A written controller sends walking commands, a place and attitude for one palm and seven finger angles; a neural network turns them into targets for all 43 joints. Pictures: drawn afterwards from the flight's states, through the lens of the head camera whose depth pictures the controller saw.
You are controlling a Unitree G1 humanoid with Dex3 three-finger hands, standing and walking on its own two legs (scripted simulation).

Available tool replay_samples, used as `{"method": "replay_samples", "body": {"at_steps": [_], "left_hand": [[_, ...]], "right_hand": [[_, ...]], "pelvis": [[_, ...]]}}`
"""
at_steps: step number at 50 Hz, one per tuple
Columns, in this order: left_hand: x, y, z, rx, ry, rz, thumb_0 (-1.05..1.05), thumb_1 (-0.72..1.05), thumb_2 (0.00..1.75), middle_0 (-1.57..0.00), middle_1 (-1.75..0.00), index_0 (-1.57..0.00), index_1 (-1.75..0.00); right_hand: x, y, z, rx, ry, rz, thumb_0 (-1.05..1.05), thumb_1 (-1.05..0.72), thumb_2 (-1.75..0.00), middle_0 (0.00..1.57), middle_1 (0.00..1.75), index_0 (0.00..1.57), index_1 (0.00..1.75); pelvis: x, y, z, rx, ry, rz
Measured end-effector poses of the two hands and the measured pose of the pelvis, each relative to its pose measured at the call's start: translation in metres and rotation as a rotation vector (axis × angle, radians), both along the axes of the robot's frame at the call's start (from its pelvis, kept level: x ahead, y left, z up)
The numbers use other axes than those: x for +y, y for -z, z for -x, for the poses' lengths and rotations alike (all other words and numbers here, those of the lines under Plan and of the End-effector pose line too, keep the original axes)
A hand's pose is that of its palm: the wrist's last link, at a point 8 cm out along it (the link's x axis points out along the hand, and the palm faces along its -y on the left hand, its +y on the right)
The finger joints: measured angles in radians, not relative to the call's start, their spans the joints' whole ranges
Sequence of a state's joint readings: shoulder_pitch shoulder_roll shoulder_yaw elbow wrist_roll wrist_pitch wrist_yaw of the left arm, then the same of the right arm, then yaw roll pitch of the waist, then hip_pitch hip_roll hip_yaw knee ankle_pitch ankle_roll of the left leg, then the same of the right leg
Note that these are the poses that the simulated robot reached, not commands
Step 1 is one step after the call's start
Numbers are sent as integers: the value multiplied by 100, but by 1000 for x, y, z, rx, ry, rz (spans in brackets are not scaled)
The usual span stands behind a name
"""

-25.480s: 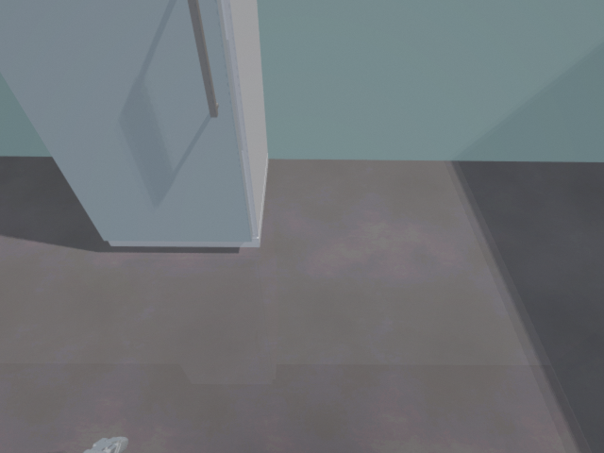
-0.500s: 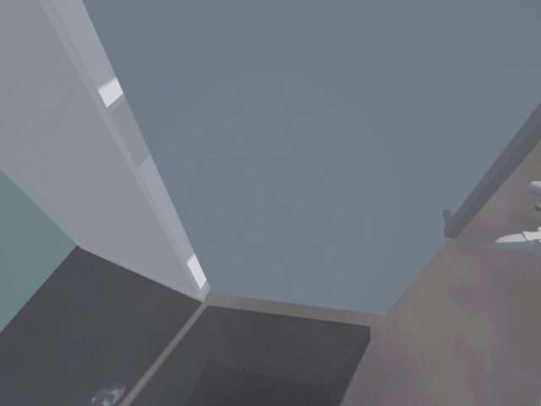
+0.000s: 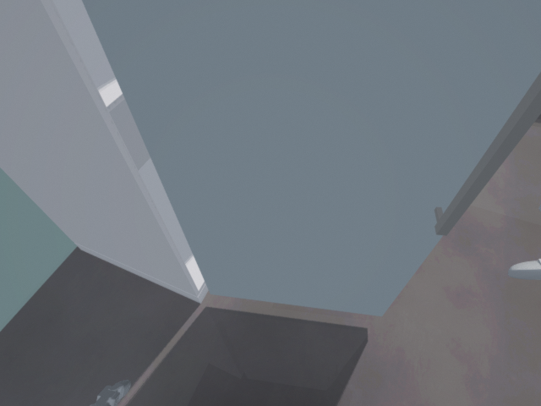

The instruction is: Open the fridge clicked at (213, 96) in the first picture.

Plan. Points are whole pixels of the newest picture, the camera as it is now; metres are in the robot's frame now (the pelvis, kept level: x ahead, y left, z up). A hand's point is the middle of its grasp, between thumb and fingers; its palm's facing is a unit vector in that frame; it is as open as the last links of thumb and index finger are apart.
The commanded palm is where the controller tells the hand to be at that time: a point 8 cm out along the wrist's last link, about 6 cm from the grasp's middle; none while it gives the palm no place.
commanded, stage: slip the hand off the handle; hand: right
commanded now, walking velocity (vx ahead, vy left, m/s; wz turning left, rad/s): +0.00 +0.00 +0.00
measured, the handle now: (486, 154) +0.46 -0.29 +0.13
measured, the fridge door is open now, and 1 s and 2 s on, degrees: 74 74 74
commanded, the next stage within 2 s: draw the hand back to the body in 0.42 s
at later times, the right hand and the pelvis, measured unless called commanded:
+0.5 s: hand out of the picture +0.27 -0.33 +0.10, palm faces +0.36 +0.90 -0.23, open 14.6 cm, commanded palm +0.23 -0.37 +0.12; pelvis -0.01 +0.00 +0.00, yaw -2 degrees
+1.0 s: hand out of the picture +0.22 -0.30 +0.14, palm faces +0.22 +0.98 -0.01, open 14.7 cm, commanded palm +0.18 -0.34 +0.15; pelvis -0.01 +0.02 +0.01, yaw -2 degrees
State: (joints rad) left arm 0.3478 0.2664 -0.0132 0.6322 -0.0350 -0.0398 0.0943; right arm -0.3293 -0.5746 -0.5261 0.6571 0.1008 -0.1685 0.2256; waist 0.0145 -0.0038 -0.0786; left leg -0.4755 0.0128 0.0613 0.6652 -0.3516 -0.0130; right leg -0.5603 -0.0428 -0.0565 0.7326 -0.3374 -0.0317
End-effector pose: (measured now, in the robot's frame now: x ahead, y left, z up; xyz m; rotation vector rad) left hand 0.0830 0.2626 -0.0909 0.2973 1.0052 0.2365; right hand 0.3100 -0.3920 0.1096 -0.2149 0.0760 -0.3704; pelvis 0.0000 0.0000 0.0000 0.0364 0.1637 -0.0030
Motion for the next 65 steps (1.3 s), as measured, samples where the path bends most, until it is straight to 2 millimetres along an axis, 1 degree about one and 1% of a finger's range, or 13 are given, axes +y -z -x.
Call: {"method": "replay_samples", "body": {"at_steps": [13, 21, 28, 29, 32, 37, 42, 51, 53, 54, 57, 60, 65], "left_hand": [[-21, -13, -49, -182, 99, 22, 1, 90, 90, -21, -30, -20, -30], [-25, -19, -66, -245, 143, 35, 1, 90, 90, -21, -30, -20, -30], [-22, -19, -70, -262, 162, 35, 1, 90, 90, -21, -30, -20, -30], [-21, -18, -70, -262, 161, 35, 1, 90, 90, -21, -30, -20, -30], [-17, -20, -69, -274, 150, 26, 1, 90, 90, -21, -30, -20, -30], [-12, -31, -69, -350, 137, 30, 2, 90, 90, -21, -30, -20, -30], [-8, -40, -69, -414, 135, 54, 2, 90, 90, -20, -30, -20, -30], [-10, -42, -72, -429, 158, 57, 2, 90, 90, -20, -30, -20, -30], [-13, -43, -74, -437, 163, 61, 2, 90, 90, -20, -30, -20, -30], [-14, -43, -75, -436, 174, 59, 2, 90, 90, -20, -30, -20, -30], [-19, -43, -77, -416, 201, 64, 2, 90, 90, -20, -30, -20, -30], [-22, -42, -80, -394, 206, 75, 2, 90, 90, -20, -30, -20, -30], [-26, -37, -83, -346, 206, 85, 2, 90, 90, -20, -30, -20, -30]], "right_hand": [[5, -2, 45, -16, 13, 2, -1, 55, -20, 26, 115, 26, 115], [12, -2, 69, -11, 11, 8, -1, 55, -20, 26, 115, 26, 115], [16, -3, 89, -18, 31, 8, -1, 55, -20, 26, 115, 26, 115], [16, -3, 90, -42, 23, -40, -1, 55, -20, 26, 115, 26, 115], [21, -7, 90, -123, -72, -176, -1, 55, -20, 26, 115, 26, 115], [31, -21, 87, -130, -213, -195, -1, 55, -20, 26, 115, 26, 115], [33, -28, 97, -106, -192, -196, -1, 55, -20, 26, 115, 26, 115], [48, -29, 121, -118, -158, -188, -1, 54, -20, 25, 114, 25, 115], [52, -32, 125, -124, -161, -181, -1, 52, -21, 25, 113, 25, 113], [52, -34, 125, -110, -134, -137, -1, 50, -22, 25, 112, 25, 113], [50, -38, 128, -79, 14, -5, -1, 44, -25, 25, 108, 25, 109], [54, -42, 136, -73, 114, 84, -1, 36, -29, 25, 103, 25, 104], [65, -49, 145, -92, 174, 155, -1, 20, -37, 24, 94, 25, 95]], "pelvis": [[-2, -1, 6, -44, 22, -1], [2, -2, 6, -58, 28, 3], [8, -2, 7, -71, 36, 6], [9, -2, 7, -76, 40, 5], [12, -4, 7, -95, 44, 4], [15, -6, 7, -115, 32, 9], [17, -8, 9, -120, 21, 14], [19, -10, 13, -148, 29, 16], [19, -10, 13, -156, 32, 16], [20, -11, 14, -160, 34, 16], [20, -14, 15, -169, 38, 18], [19, -17, 13, -175, 31, 23], [17, -21, 7, -187, 25, 32]]}}
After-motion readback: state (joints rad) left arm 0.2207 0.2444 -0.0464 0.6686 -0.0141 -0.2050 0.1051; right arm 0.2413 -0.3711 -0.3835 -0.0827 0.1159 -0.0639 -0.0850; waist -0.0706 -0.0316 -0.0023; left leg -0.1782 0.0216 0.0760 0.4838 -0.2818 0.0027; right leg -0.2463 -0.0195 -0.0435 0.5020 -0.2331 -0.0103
